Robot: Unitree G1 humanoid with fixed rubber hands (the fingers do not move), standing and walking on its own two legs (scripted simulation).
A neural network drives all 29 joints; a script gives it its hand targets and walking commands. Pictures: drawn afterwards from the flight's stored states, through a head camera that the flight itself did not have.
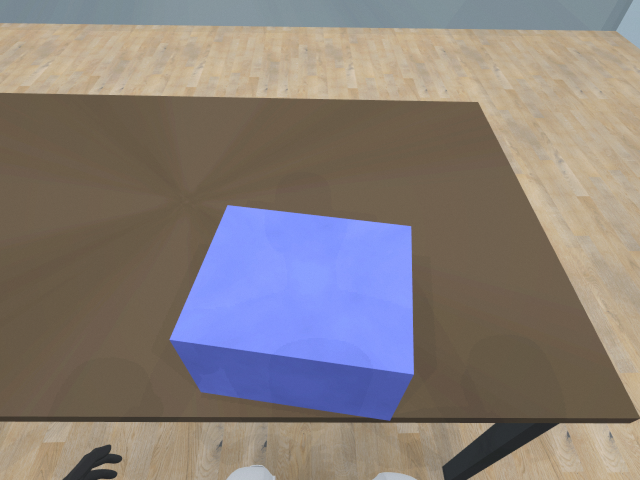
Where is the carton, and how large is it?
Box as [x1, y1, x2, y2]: [170, 205, 413, 420]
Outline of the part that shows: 227,205 170,337 170,341 199,389 203,392 389,420 413,374 410,226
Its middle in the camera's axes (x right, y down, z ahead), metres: -0.02 +0.09 +0.51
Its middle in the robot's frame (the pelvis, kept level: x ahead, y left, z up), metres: +0.32 +0.03 +0.03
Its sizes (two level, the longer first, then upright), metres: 0.250 0.202 0.151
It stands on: a table, 0.68 m high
